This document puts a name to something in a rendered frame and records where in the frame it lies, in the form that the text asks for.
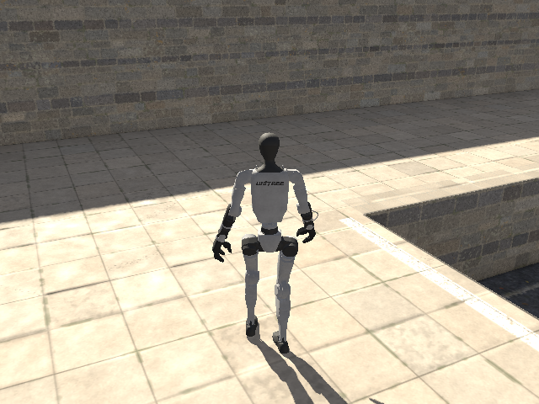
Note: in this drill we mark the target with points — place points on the robot right hand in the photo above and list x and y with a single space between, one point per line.
303 231

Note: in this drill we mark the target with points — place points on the robot left forearm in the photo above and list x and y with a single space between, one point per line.
226 226

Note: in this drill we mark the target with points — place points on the robot left foot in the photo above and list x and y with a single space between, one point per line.
250 329

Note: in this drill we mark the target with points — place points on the robot left upper arm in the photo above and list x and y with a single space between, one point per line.
242 178

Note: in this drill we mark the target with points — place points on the robot right upper arm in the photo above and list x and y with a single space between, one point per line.
300 190

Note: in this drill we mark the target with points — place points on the robot right forearm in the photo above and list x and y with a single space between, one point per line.
307 219

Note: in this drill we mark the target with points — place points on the robot torso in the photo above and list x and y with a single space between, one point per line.
269 202

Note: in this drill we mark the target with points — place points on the robot left hand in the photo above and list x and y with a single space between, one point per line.
217 249

